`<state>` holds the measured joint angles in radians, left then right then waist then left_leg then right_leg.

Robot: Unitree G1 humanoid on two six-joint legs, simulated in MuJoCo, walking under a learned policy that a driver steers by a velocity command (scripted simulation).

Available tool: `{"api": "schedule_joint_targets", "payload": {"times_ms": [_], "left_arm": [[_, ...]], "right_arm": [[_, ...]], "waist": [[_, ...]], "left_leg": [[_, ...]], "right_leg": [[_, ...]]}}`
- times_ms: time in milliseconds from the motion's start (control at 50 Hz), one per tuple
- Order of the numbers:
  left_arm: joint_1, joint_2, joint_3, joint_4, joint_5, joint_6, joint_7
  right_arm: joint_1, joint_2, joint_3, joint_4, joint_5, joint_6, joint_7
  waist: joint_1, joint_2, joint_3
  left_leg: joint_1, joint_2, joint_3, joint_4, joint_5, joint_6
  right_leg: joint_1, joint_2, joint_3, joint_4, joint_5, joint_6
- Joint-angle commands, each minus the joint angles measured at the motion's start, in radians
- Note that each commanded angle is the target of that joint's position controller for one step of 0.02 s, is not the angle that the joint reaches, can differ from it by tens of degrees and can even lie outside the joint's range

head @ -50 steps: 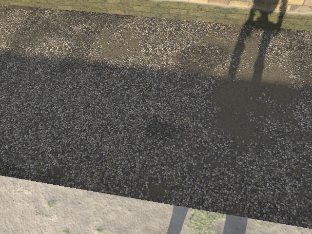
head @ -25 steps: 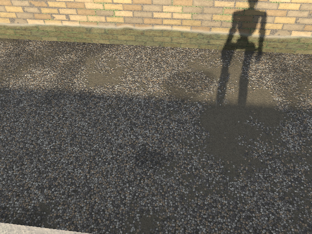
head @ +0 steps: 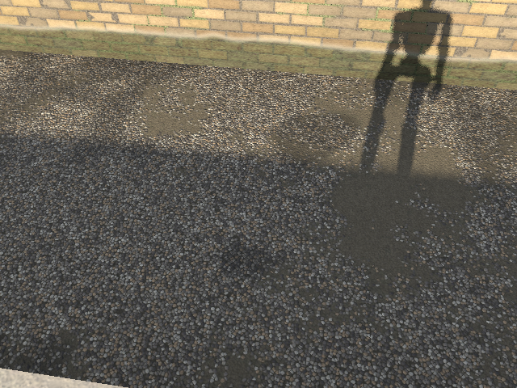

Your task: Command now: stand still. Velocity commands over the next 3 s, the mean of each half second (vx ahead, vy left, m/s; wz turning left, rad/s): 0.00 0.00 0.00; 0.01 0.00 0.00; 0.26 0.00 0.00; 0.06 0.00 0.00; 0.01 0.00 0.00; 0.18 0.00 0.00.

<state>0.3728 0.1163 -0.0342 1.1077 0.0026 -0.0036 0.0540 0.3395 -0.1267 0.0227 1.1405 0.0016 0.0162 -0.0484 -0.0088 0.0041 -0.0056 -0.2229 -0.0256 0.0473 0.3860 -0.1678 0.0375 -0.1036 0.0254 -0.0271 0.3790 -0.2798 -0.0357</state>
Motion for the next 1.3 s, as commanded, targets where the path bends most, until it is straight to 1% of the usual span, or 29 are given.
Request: {"api": "schedule_joint_targets", "payload": {"times_ms": [20, 280, 300, 340, 400, 540, 560, 620, 940, 960, 980, 1020, 1040, 1060, 1080, 1100, 1120, 1140, 1160, 1180, 1200, 1220, 1240, 1260, 1280, 1300], "left_arm": [[0.089, 0.072, 0.011, -0.002, 0.001, -0.003, 0.001], [0.091, 0.074, 0.012, 0.008, 0.001, -0.003, 0.003], [0.093, 0.079, 0.012, 0.01, -0.007, 0.001, 0.003], [0.091, 0.074, 0.011, 0.009, -0.004, 0.003, 0.003], [0.093, 0.075, 0.011, 0.01, -0.002, 0.004, 0.003], [0.097, 0.075, 0.01, 0.014, -0.002, 0.004, 0.003], [0.096, 0.082, 0.012, 0.01, -0.006, 0.002, -0.002], [0.096, 0.079, 0.011, 0.009, -0.005, 0.001, -0.005], [0.102, 0.079, 0.01, 0.007, -0.004, 0.0, -0.006], [0.108, 0.073, 0.008, 0.009, -0.002, 0.0, -0.005], [0.109, 0.078, 0.01, 0.008, 0.0, 0.001, -0.005], [0.121, 0.113, 0.026, 0.003, 0.004, 0.006, -0.004], [0.133, 0.129, 0.035, 0.001, 0.005, 0.01, -0.004], [0.153, 0.139, 0.044, 0.001, 0.004, 0.014, -0.004], [0.176, 0.145, 0.05, 0.002, 0.004, 0.016, -0.003], [0.18, 0.151, 0.056, 0.002, -0.001, 0.015, 0.002], [0.19, 0.148, 0.056, -0.004, 0.006, 0.014, 0.001], [0.201, 0.153, 0.061, -0.003, 0.014, 0.009, 0.0], [0.205, 0.161, 0.066, -0.005, 0.018, 0.002, -0.001], [0.199, 0.166, 0.071, -0.01, 0.018, -0.004, -0.001], [0.15, 0.165, 0.073, -0.034, 0.007, -0.012, -0.002], [0.101, 0.171, 0.075, -0.054, 0.003, -0.015, -0.003], [0.048, 0.167, 0.074, -0.078, -0.001, -0.02, -0.005], [-0.009, 0.105, 0.056, -0.126, -0.024, -0.029, -0.017], [0.004, 0.106, 0.059, -0.156, -0.018, -0.033, -0.023], [-0.001, 0.139, 0.068, -0.154, -0.007, -0.037, -0.027]], "right_arm": [[0.077, -0.067, -0.008, -0.002, 0.0, 0.0, -0.002], [0.067, -0.069, -0.007, 0.01, 0.0, 0.003, -0.005], [0.071, -0.059, -0.005, 0.01, -0.001, 0.002, -0.005], [0.071, -0.065, -0.007, 0.012, -0.001, 0.001, -0.005], [0.07, -0.064, -0.007, 0.013, -0.001, 0.001, -0.006], [0.074, -0.061, -0.007, 0.017, -0.001, 0.0, -0.007], [0.075, -0.055, -0.005, 0.016, -0.003, 0.0, -0.007], [0.08, -0.057, -0.004, 0.018, -0.003, -0.001, -0.008], [0.094, -0.053, -0.003, 0.021, -0.002, -0.002, -0.007], [0.099, -0.047, -0.001, 0.024, -0.003, -0.001, -0.008], [0.097, -0.053, -0.003, 0.022, -0.004, 0.001, -0.008], [0.091, -0.074, -0.014, 0.009, -0.006, 0.006, -0.007], [0.075, -0.076, -0.019, -0.005, -0.007, 0.008, -0.004], [0.043, -0.074, -0.023, -0.025, -0.012, 0.008, 0.001], [-0.004, -0.067, -0.024, -0.054, -0.019, 0.004, 0.005], [-0.044, -0.061, -0.021, -0.09, -0.028, -0.001, 0.007], [-0.062, -0.068, -0.025, -0.108, -0.03, -0.006, 0.008], [-0.059, -0.076, -0.03, -0.122, -0.03, -0.013, 0.012], [-0.043, -0.085, -0.036, -0.131, -0.029, -0.02, 0.017], [-0.022, -0.091, -0.042, -0.135, -0.024, -0.026, 0.021], [0.004, -0.075, -0.036, -0.134, -0.012, -0.031, 0.022], [0.082, -0.066, -0.037, -0.113, -0.007, -0.034, 0.023], [0.202, -0.077, -0.046, -0.074, -0.007, -0.037, 0.021], [0.336, -0.173, -0.075, -0.044, -0.009, -0.036, 0.015], [0.424, -0.233, -0.093, -0.024, -0.002, -0.029, 0.014], [0.364, -0.185, -0.079, -0.045, -0.001, -0.026, 0.011]], "waist": [[0.0, -0.011, 0.065], [0.001, -0.01, 0.069], [-0.001, -0.022, 0.065], [0.0, -0.013, 0.067], [0.001, -0.008, 0.07], [0.003, -0.006, 0.072], [0.001, 0.0, 0.074], [0.001, -0.005, 0.073], [0.003, -0.005, 0.078], [0.003, -0.005, 0.061], [0.004, -0.006, 0.067], [0.009, -0.029, 0.087], [0.019, -0.053, 0.112], [0.037, -0.084, 0.15], [0.055, -0.104, 0.194], [0.059, -0.119, 0.237], [0.069, -0.106, 0.237], [0.064, -0.107, 0.223], [0.054, -0.107, 0.202], [0.039, -0.101, 0.182], [0.012, -0.075, 0.169], [-0.036, -0.069, 0.144], [-0.095, -0.039, 0.108], [-0.151, 0.157, 0.077], [-0.159, 0.306, 0.021], [-0.109, 0.164, 0.054]], "left_leg": [[0.075, 0.117, -0.119, -0.03, 0.143, 0.021], [0.075, 0.118, -0.116, -0.023, 0.155, 0.019], [0.075, 0.122, -0.115, -0.016, 0.155, 0.018], [0.064, 0.12, -0.114, -0.018, 0.149, 0.016], [0.061, 0.12, -0.114, -0.018, 0.147, 0.015], [0.059, 0.121, -0.113, -0.017, 0.144, 0.014], [0.065, 0.118, -0.113, -0.014, 0.146, 0.014], [0.069, 0.12, -0.114, -0.011, 0.148, 0.015], [0.061, 0.12, -0.113, -0.008, 0.145, 0.012], [0.07, 0.116, -0.111, -0.017, 0.099, 0.013], [0.065, 0.106, -0.107, -0.015, 0.042, 0.015], [0.019, 0.067, -0.077, 0.044, -0.131, 0.027], [-0.041, 0.04, -0.054, 0.093, -0.226, 0.033], [-0.139, 0.016, -0.026, 0.155, -0.287, 0.031], [-0.247, 0.005, 0.005, 0.216, -0.278, 0.028], [-0.332, 0.025, 0.024, 0.248, -0.23, 0.025], [-0.357, 0.045, 0.019, 0.272, -0.213, 0.023], [-0.369, 0.054, 0.015, 0.297, -0.214, 0.025], [-0.367, 0.057, 0.013, 0.315, -0.222, 0.03], [-0.339, 0.054, 0.015, 0.313, -0.216, 0.036], [-0.247, 0.044, 0.015, 0.284, -0.166, 0.042], [-0.099, 0.018, 0.029, 0.221, -0.139, 0.049], [0.11, 0.002, 0.006, 0.158, -0.119, 0.058], [0.284, 0.15, -0.232, 0.024, -0.125, 0.108], [0.371, 0.353, -0.551, -0.121, -0.023, 0.204], [0.301, 0.385, -0.54, -0.122, 0.098, 0.229]], "right_leg": [[-0.125, -0.123, 0.097, -0.085, 0.163, -0.015], [-0.108, -0.123, 0.095, -0.084, 0.201, -0.018], [-0.103, -0.119, 0.098, -0.082, 0.212, -0.02], [-0.095, -0.121, 0.098, -0.08, 0.214, -0.022], [-0.094, -0.12, 0.098, -0.081, 0.213, -0.023], [-0.09, -0.119, 0.099, -0.082, 0.215, -0.024], [-0.099, -0.119, 0.099, -0.084, 0.21, -0.021], [-0.102, -0.117, 0.099, -0.087, 0.205, -0.02], [-0.094, -0.116, 0.097, -0.087, 0.215, -0.022], [-0.088, -0.112, 0.097, -0.099, 0.156, -0.025], [-0.095, -0.104, 0.099, -0.108, 0.086, -0.03], [-0.111, -0.093, 0.117, -0.111, -0.104, -0.062], [-0.115, -0.103, 0.147, -0.122, -0.232, -0.087], [-0.1, -0.135, 0.204, -0.152, -0.342, -0.116], [-0.073, -0.191, 0.27, -0.188, -0.396, -0.145], [-0.053, -0.25, 0.318, -0.2, -0.365, -0.173], [-0.04, -0.283, 0.349, -0.193, -0.292, -0.195], [-0.022, -0.298, 0.356, -0.174, -0.208, -0.212], [-0.006, -0.305, 0.351, -0.148, -0.123, -0.222], [-0.01, -0.301, 0.331, -0.119, -0.055, -0.221], [-0.072, -0.281, 0.288, -0.083, 0.02, -0.202], [-0.16, -0.235, 0.228, -0.031, 0.046, -0.172], [-0.284, -0.166, 0.155, 0.067, 0.105, -0.131], [-0.452, -0.025, 0.011, 0.363, 0.102, -0.066], [-0.601, 0.057, -0.046, 0.694, -0.207, -0.029], [-0.618, 0.002, 0.06, 0.833, -0.192, -0.034]]}}
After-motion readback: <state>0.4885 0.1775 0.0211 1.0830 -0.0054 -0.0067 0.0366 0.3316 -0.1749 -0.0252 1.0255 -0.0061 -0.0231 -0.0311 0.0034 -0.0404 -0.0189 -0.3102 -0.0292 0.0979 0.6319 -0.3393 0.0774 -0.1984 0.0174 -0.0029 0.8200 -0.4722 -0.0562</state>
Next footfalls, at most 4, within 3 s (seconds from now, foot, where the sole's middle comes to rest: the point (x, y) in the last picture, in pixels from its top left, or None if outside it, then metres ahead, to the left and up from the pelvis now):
1.58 right None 0.23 -0.09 -0.78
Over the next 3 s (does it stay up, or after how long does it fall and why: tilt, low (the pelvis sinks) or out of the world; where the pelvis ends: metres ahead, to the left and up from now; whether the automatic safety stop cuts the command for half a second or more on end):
stays up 0.19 0.01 -0.02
